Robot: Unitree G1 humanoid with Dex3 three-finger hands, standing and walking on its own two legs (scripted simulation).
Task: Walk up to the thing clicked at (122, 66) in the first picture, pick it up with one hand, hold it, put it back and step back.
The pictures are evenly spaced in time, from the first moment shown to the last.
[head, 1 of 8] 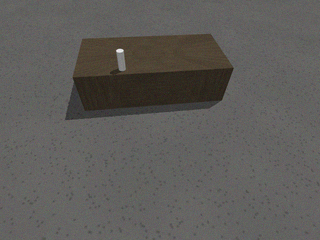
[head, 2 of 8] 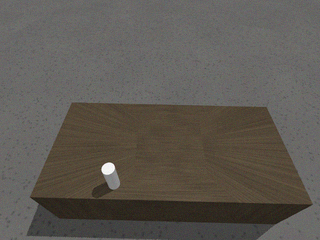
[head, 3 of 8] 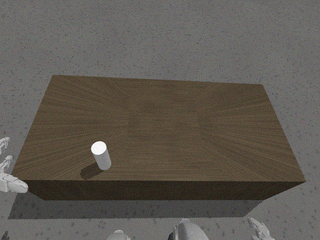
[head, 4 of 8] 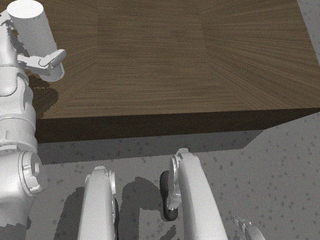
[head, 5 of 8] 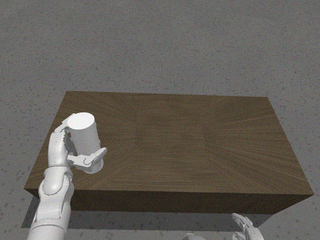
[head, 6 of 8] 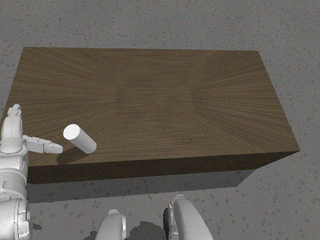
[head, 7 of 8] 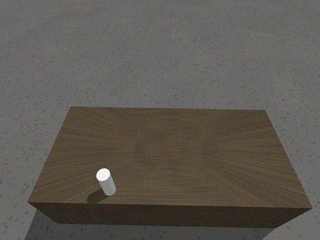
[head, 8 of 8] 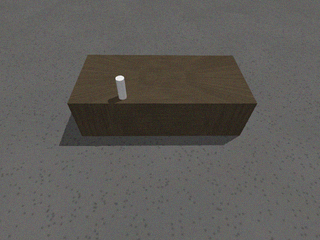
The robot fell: no
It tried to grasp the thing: yes
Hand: left
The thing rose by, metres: 0.37
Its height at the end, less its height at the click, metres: +0.00
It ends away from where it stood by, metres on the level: 0.01
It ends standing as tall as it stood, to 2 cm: yes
